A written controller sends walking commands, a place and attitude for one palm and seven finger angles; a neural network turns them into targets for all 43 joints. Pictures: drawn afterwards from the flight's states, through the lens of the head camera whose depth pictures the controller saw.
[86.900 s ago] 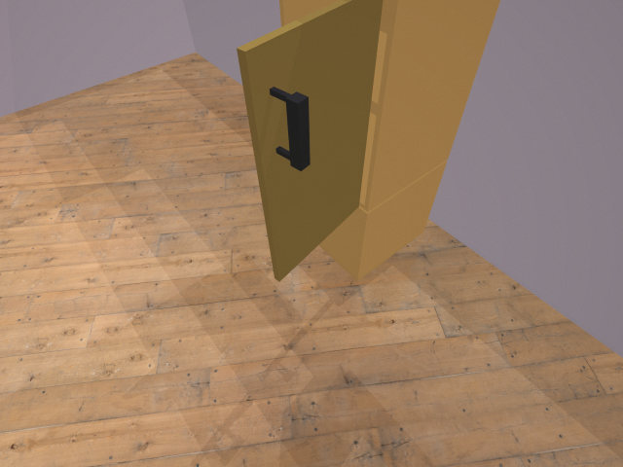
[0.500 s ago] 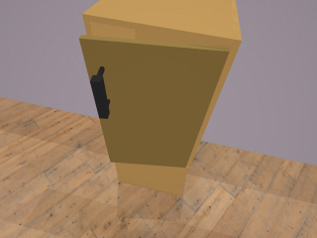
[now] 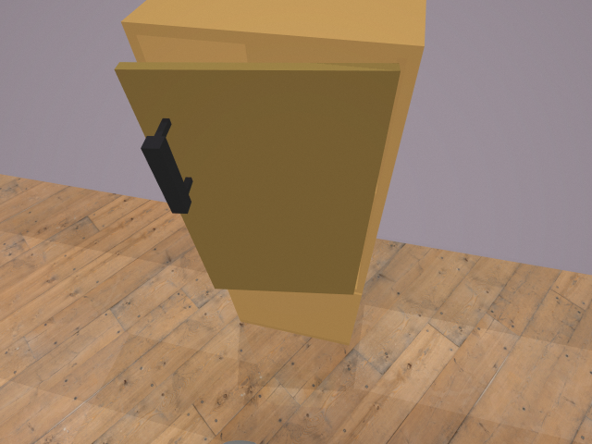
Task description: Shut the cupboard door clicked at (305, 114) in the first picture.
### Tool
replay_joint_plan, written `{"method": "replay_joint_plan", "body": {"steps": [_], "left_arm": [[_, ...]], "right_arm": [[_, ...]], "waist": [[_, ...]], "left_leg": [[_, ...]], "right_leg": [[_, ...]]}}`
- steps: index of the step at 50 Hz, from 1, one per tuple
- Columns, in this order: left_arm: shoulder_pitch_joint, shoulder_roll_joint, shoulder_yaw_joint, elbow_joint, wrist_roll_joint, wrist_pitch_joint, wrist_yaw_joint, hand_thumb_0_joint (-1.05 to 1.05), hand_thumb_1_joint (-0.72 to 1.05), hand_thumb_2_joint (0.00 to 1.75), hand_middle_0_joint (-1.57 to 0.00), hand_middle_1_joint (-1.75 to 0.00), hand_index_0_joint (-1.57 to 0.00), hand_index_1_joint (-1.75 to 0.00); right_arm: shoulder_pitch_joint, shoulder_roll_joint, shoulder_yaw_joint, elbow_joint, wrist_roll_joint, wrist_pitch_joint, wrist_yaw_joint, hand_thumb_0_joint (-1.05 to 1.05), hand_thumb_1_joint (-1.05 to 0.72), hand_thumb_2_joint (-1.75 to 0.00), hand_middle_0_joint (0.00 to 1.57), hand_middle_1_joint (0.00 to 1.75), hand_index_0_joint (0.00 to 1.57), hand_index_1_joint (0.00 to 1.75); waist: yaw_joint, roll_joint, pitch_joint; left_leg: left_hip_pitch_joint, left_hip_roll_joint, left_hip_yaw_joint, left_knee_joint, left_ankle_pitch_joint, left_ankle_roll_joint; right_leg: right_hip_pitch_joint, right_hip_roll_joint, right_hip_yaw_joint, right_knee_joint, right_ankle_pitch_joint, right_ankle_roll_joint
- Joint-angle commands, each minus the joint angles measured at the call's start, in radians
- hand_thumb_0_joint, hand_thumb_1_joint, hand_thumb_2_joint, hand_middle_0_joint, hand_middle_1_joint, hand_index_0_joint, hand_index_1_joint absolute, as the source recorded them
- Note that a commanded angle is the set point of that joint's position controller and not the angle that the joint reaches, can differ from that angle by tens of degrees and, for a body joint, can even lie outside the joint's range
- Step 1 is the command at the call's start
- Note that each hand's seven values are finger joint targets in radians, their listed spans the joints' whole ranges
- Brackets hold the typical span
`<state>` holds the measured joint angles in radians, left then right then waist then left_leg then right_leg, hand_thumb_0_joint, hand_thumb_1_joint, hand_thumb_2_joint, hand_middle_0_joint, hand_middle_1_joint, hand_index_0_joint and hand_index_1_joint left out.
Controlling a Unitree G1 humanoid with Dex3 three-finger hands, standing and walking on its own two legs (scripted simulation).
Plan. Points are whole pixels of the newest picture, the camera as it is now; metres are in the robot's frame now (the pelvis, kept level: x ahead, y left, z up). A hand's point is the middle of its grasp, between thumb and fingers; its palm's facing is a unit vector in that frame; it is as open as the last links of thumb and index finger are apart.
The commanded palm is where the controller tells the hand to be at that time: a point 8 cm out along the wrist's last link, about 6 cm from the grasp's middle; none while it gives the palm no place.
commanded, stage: come to a stop and stand still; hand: left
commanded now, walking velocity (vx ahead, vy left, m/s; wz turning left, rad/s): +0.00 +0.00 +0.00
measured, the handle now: (173, 167) +0.46 +0.22 +0.10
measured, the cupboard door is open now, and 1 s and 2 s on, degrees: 10 10 10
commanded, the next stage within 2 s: look again from close up in 0.64 s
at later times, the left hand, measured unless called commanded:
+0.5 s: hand out of the picture -0.02 +0.23 -0.18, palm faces +0.01 -0.99 -0.16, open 7.3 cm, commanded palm none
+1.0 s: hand out of the picture -0.02 +0.22 -0.18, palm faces +0.00 -0.97 -0.23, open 7.3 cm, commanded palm none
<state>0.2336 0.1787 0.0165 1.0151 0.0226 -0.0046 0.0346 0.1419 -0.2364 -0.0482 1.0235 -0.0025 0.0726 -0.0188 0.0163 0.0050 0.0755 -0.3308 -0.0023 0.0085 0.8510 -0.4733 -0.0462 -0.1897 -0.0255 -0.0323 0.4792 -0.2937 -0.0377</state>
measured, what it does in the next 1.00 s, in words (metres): steps on the spot: left foot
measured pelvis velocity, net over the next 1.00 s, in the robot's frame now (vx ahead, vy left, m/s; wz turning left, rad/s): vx -0.02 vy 0.05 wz -0.02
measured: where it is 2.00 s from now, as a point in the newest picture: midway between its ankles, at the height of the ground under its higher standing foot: outside the picture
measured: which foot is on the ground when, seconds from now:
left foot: up 0.00-0.10, down 0.12-1.00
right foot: down 0.00-1.00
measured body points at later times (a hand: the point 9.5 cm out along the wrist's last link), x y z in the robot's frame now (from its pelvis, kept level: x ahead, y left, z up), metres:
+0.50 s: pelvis -0.02 +0.06 +0.00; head -0.02 +0.08 +0.45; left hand -0.02 +0.28 -0.17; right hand -0.02 -0.17 -0.15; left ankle -0.03 +0.16 -0.74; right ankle -0.03 -0.09 -0.74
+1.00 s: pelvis -0.02 +0.05 -0.01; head -0.02 +0.03 +0.44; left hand -0.01 +0.28 -0.16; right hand -0.02 -0.17 -0.18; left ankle -0.03 +0.16 -0.74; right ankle -0.03 -0.09 -0.74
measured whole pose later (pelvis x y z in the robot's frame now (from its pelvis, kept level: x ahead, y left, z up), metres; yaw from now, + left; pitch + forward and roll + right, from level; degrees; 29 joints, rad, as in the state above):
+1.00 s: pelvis -0.02 +0.05 -0.01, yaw -1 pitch -2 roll +1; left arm 0.29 0.14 -0.02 1.12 0.01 -0.02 0.04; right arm 0.30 -0.17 0.00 1.06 -0.01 -0.02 -0.03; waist -0.01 0.04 0.02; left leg -0.19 0.00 0.06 0.52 -0.30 0.02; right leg -0.21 -0.06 0.00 0.54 -0.30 0.04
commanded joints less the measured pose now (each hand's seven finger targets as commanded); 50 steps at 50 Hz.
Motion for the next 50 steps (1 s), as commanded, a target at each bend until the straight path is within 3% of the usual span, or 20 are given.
{"method": "replay_joint_plan", "body": {"steps": [1, 3, 4, 5, 6, 7, 8, 10, 12, 17, 22, 35, 36, 37, 38, 39, 40, 44, 48, 50], "left_arm": [[0.053, 0.205, 0.05, -0.019, 0.004, -0.005, 0.009, 0.0, 0.9, 0.9, -0.2, -0.3, -0.2, -0.3], [0.011, 0.19, 0.046, -0.011, -0.004, -0.004, 0.006, 0.0, 0.9, 0.9, -0.2, -0.3, -0.2, -0.3], [-0.001, 0.167, 0.041, -0.012, -0.012, -0.001, 0.005, 0.0, 0.9, 0.9, -0.2, -0.3, -0.2, -0.3], [0.013, 0.132, 0.036, -0.016, -0.011, 0.006, 0.0, 0.0, 0.9, 0.9, -0.2, -0.3, -0.2, -0.3], [0.031, 0.105, 0.029, -0.013, -0.012, 0.012, 0.002, 0.0, 0.9, 0.9, -0.2, -0.3, -0.2, -0.3], [0.034, 0.09, 0.026, -0.009, -0.006, 0.012, 0.0, 0.0, 0.9, 0.9, -0.2, -0.3, -0.2, -0.3], [0.008, 0.096, 0.025, 0.008, -0.007, 0.014, -0.005, 0.0, 0.9, 0.9, -0.2, -0.3, -0.2, -0.3], [-0.001, 0.1, 0.025, 0.024, -0.009, 0.019, -0.009, 0.0, 0.9, 0.9, -0.2, -0.3, -0.2, -0.3], [0.025, 0.097, 0.016, 0.051, -0.011, 0.015, -0.009, 0.0, 0.9, 0.9, -0.2, -0.3, -0.2, -0.3], [0.042, 0.082, 0.008, 0.085, -0.01, 0.011, -0.01, 0.0, 0.9, 0.9, -0.2, -0.3, -0.2, -0.3], [0.072, 0.067, 0.004, 0.102, -0.008, 0.011, -0.01, 0.0, 0.9, 0.9, -0.2, -0.3, -0.2, -0.3], [0.112, 0.043, 0.0, 0.121, -0.009, 0.002, -0.001, 0.0, 0.9, 0.9, -0.2, -0.3, -0.2, -0.3], [0.113, 0.042, -0.002, 0.123, -0.01, 0.002, -0.001, 0.0, 0.9, 0.9, -0.2, -0.3, -0.2, -0.3], [0.14, 0.071, -0.022, 0.13, 0.006, -0.032, 0.041, 0.0, 0.9, 0.9, -0.2, -0.3, -0.2, -0.3], [0.137, 0.109, -0.008, 0.091, -0.005, -0.032, 0.03, 0.0, 0.9, 0.9, -0.2, -0.3, -0.2, -0.3], [0.126, 0.098, -0.013, 0.086, -0.005, -0.028, 0.021, 0.0, 0.9, 0.9, -0.2, -0.3, -0.2, -0.3], [0.126, 0.081, -0.016, 0.08, -0.004, -0.031, 0.015, 0.0, 0.9, 0.9, -0.2, -0.3, -0.2, -0.3], [0.118, 0.054, -0.022, 0.078, -0.008, -0.03, 0.009, 0.0, 0.9, 0.9, -0.2, -0.3, -0.2, -0.3], [0.098, 0.069, -0.018, 0.067, -0.009, -0.028, 0.008, 0.0, 0.9, 0.9, -0.2, -0.3, -0.2, -0.3], [0.096, 0.077, -0.017, 0.064, -0.009, -0.026, 0.006, 0.0, 0.9, 0.9, -0.2, -0.3, -0.2, -0.3]], "right_arm": [[0.018, -0.032, 0.001, -0.061, 0.002, -0.033, 0.006, 0.0, -0.9, -0.9, 0.2, 0.3, 0.2, 0.3], [0.085, -0.025, 0.007, -0.031, -0.001, -0.045, 0.002, 0.0, -0.9, -0.9, 0.2, 0.3, 0.2, 0.3], [0.114, -0.044, 0.008, -0.015, -0.003, -0.055, 0.001, 0.0, -0.9, -0.9, 0.2, 0.3, 0.2, 0.3], [0.111, -0.073, 0.001, -0.011, -0.007, -0.066, 0.0, 0.0, -0.9, -0.9, 0.2, 0.3, 0.2, 0.3], [0.086, -0.105, 0.005, -0.019, -0.013, -0.068, -0.003, 0.0, -0.9, -0.9, 0.2, 0.3, 0.2, 0.3], [0.063, -0.1, 0.01, -0.022, -0.014, -0.064, -0.006, 0.0, -0.9, -0.9, 0.2, 0.3, 0.2, 0.3], [0.056, -0.081, 0.017, -0.012, -0.012, -0.071, -0.009, 0.0, -0.9, -0.9, 0.2, 0.3, 0.2, 0.3], [0.083, -0.074, 0.021, 0.012, -0.009, -0.075, -0.011, 0.0, -0.9, -0.9, 0.2, 0.3, 0.2, 0.3], [0.084, -0.067, 0.026, 0.017, -0.007, -0.079, -0.013, 0.0, -0.9, -0.9, 0.2, 0.3, 0.2, 0.3], [0.133, -0.049, 0.026, 0.038, -0.005, -0.085, -0.016, 0.0, -0.9, -0.9, 0.2, 0.3, 0.2, 0.3], [0.157, -0.045, 0.026, 0.049, -0.005, -0.089, -0.017, 0.0, -0.9, -0.9, 0.2, 0.3, 0.2, 0.3], [0.225, -0.004, 0.027, 0.081, 0.001, -0.094, -0.021, 0.0, -0.9, -0.9, 0.2, 0.3, 0.2, 0.3], [0.223, -0.001, 0.027, 0.084, 0.0, -0.094, -0.021, 0.0, -0.9, -0.9, 0.2, 0.3, 0.2, 0.3], [0.141, -0.048, 0.036, 0.021, 0.004, -0.115, -0.004, 0.0, -0.9, -0.9, 0.2, 0.3, 0.2, 0.3], [0.19, 0.002, 0.036, 0.003, -0.009, -0.112, 0.0, 0.0, -0.9, -0.9, 0.2, 0.3, 0.2, 0.3], [0.215, -0.011, 0.037, -0.001, -0.01, -0.115, 0.001, 0.0, -0.9, -0.9, 0.2, 0.3, 0.2, 0.3], [0.208, -0.004, 0.039, -0.009, -0.016, -0.121, 0.001, 0.0, -0.9, -0.9, 0.2, 0.3, 0.2, 0.3], [0.219, -0.013, 0.036, -0.025, -0.008, -0.116, -0.006, 0.0, -0.9, -0.9, 0.2, 0.3, 0.2, 0.3], [0.207, -0.017, 0.038, -0.013, -0.009, -0.111, -0.005, 0.0, -0.9, -0.9, 0.2, 0.3, 0.2, 0.3], [0.199, -0.019, 0.039, -0.007, -0.01, -0.11, -0.004, 0.0, -0.9, -0.9, 0.2, 0.3, 0.2, 0.3]], "waist": [[0.013, -0.179, -0.105], [-0.022, -0.172, -0.107], [-0.029, -0.115, -0.105], [-0.011, 0.004, -0.108], [0.01, 0.056, -0.087], [0.014, -0.014, -0.05], [0.006, 0.011, -0.031], [0.005, 0.112, -0.03], [0.011, 0.081, -0.043], [0.0, 0.032, 0.0], [0.001, 0.029, 0.023], [-0.01, -0.027, 0.014], [-0.009, -0.008, 0.018], [0.002, 0.106, -0.002], [-0.019, 0.12, -0.056], [-0.023, 0.109, -0.062], [-0.009, 0.154, -0.076], [-0.021, -0.007, -0.035], [-0.022, -0.043, 0.017], [-0.019, -0.029, 0.029]], "left_leg": [[-0.001, 0.018, 0.015, -0.193, 0.05, -0.003], [0.145, 0.017, 0.026, -0.403, 0.227, 0.004], [0.23, 0.045, 0.003, -0.478, 0.349, 0.016], [0.248, 0.136, -0.085, -0.482, 0.449, 0.05], [0.157, 0.194, -0.124, -0.486, 0.445, 0.091], [0.092, 0.179, -0.095, -0.48, 0.329, 0.083], [0.102, 0.137, -0.077, -0.488, 0.356, 0.066], [0.085, 0.141, -0.086, -0.545, 0.345, 0.064], [0.101, 0.132, -0.074, -0.55, 0.331, 0.06], [0.102, 0.121, -0.075, -0.586, 0.275, 0.058], [0.091, 0.123, -0.08, -0.621, 0.218, 0.061], [0.139, 0.109, -0.045, -0.577, 0.318, 0.066], [0.136, 0.106, -0.043, -0.576, 0.317, 0.065], [0.099, 0.13, -0.002, -0.385, 0.566, 0.042], [0.097, 0.083, -0.026, -0.421, 0.348, 0.044], [0.068, 0.099, -0.051, -0.446, 0.292, 0.056], [0.069, 0.105, -0.066, -0.45, 0.346, 0.067], [0.096, 0.104, -0.063, -0.44, 0.385, 0.086], [0.093, 0.092, -0.053, -0.464, 0.341, 0.081], [0.094, 0.09, -0.049, -0.477, 0.327, 0.082]], "right_leg": [[0.138, -0.257, 0.198, -0.085, 0.698, -0.142], [0.053, -0.212, 0.162, -0.061, 0.547, -0.085], [-0.011, -0.169, 0.138, -0.044, 0.407, -0.042], [-0.051, -0.1, 0.091, -0.025, 0.223, 0.006], [-0.006, -0.062, 0.064, -0.06, 0.094, 0.028], [0.011, -0.054, 0.07, -0.115, 0.057, 0.028], [0.004, -0.065, 0.077, -0.109, 0.133, 0.024], [0.055, -0.056, 0.056, -0.096, 0.115, 0.03], [0.07, -0.062, 0.06, -0.111, 0.137, 0.029], [0.054, -0.065, 0.063, -0.135, 0.128, 0.034], [0.045, -0.064, 0.06, -0.13, 0.129, 0.039], [0.029, -0.068, 0.071, -0.139, 0.162, 0.037], [0.025, -0.07, 0.072, -0.14, 0.162, 0.037], [-0.001, -0.112, 0.08, -0.086, 0.329, 0.028], [0.016, -0.101, 0.079, -0.058, 0.129, 0.01], [-0.008, -0.075, 0.06, -0.022, 0.035, 0.006], [-0.005, -0.068, 0.052, -0.007, 0.066, 0.005], [-0.042, -0.062, 0.062, -0.019, 0.111, 0.01], [-0.062, -0.066, 0.076, -0.033, 0.111, 0.013], [-0.066, -0.066, 0.078, -0.04, 0.103, 0.013]]}}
